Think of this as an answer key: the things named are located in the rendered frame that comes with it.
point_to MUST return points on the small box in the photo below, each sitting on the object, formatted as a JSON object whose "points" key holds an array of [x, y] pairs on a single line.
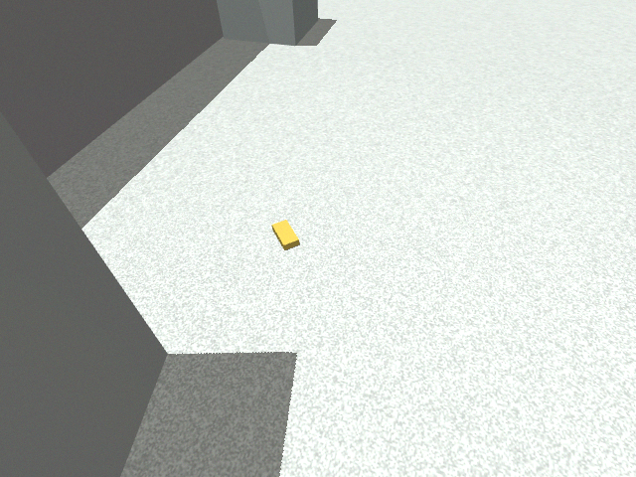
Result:
{"points": [[285, 234]]}

